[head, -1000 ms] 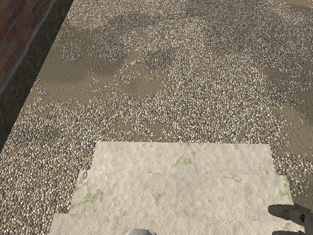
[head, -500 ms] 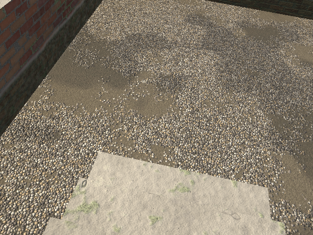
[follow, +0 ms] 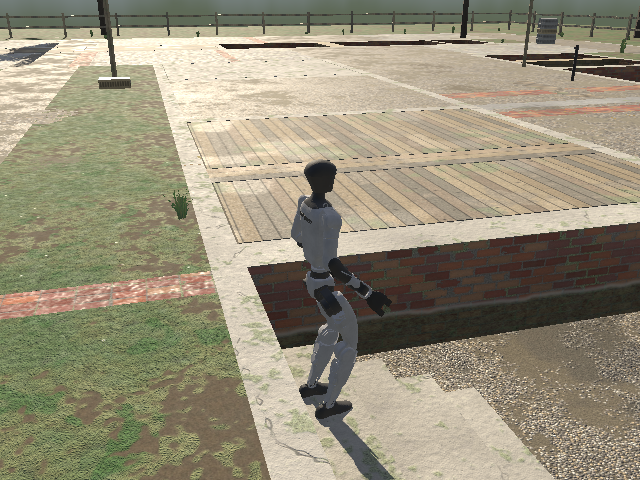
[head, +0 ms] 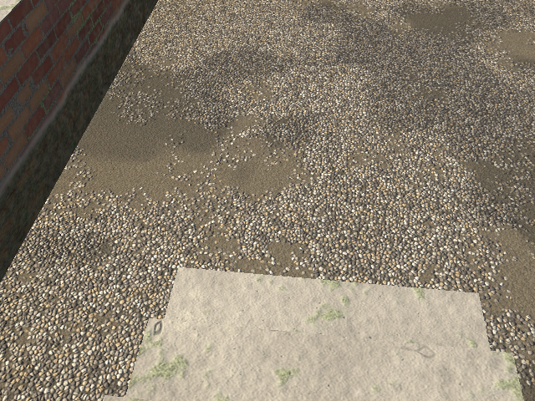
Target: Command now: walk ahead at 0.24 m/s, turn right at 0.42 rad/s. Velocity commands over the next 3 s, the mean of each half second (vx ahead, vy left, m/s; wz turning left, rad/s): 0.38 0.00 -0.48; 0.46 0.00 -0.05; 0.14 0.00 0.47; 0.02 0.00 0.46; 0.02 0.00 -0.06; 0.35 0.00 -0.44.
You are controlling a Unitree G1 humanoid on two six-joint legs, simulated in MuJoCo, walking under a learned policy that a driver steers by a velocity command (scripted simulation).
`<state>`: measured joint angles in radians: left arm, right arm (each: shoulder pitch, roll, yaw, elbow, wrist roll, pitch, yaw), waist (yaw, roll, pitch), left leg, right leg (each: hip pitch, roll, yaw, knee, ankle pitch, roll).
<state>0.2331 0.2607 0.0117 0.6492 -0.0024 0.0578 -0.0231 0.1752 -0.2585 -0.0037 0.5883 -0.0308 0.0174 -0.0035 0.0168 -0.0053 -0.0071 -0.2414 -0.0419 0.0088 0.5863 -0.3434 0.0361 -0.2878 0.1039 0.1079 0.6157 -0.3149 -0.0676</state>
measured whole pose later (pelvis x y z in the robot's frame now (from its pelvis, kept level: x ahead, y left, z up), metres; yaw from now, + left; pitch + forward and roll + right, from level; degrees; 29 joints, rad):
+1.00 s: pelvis +0.43 -0.14 -0.19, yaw -15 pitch -1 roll +1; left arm 0.21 0.22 0.04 0.89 0.05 0.00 0.01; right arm 0.50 -0.18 -0.02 0.98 -0.02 -0.05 0.00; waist -0.01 -0.05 0.00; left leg -0.24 -0.12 0.02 0.66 -0.41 0.09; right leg -0.70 -0.06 0.08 1.14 -0.19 0.00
